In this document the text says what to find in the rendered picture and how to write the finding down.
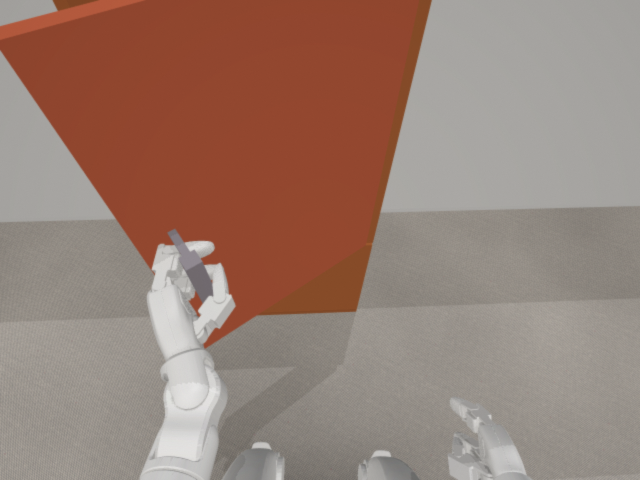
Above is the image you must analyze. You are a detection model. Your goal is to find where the robot left thigh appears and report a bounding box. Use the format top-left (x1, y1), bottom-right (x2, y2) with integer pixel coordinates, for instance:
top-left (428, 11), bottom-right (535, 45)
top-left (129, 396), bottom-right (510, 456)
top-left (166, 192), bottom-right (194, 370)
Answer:
top-left (222, 448), bottom-right (285, 480)

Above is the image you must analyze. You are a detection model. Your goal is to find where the robot thigh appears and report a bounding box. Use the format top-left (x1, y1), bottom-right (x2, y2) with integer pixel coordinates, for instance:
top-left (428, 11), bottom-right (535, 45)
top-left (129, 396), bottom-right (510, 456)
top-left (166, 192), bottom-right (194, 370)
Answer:
top-left (222, 448), bottom-right (285, 480)
top-left (358, 456), bottom-right (420, 480)

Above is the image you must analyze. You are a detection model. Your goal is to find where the robot left hand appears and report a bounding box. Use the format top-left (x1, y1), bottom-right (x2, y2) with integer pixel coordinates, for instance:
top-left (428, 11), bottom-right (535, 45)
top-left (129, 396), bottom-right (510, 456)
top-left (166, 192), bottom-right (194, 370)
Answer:
top-left (147, 241), bottom-right (236, 362)

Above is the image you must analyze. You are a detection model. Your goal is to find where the handle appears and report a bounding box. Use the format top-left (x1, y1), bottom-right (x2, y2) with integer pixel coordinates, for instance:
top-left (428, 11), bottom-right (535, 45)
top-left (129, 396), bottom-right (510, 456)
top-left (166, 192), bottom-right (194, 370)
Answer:
top-left (167, 229), bottom-right (213, 303)

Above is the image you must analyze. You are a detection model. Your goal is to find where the left robot forearm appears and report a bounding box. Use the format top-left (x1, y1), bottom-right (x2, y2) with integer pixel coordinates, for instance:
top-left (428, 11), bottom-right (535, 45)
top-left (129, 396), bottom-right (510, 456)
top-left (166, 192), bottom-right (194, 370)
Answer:
top-left (139, 348), bottom-right (228, 480)

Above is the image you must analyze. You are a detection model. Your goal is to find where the robot right thigh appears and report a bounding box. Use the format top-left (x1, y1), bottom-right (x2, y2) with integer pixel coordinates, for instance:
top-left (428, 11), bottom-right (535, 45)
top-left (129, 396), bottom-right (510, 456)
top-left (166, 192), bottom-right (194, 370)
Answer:
top-left (358, 456), bottom-right (420, 480)

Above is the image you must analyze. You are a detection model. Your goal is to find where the robot right hand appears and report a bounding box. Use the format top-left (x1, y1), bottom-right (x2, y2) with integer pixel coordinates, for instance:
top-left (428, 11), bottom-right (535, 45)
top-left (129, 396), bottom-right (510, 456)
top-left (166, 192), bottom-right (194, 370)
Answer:
top-left (448, 397), bottom-right (526, 480)

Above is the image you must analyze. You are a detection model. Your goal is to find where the cupboard door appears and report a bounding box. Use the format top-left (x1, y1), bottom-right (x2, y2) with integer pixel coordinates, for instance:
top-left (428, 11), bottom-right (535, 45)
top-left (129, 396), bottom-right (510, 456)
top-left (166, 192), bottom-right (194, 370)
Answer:
top-left (0, 0), bottom-right (419, 348)

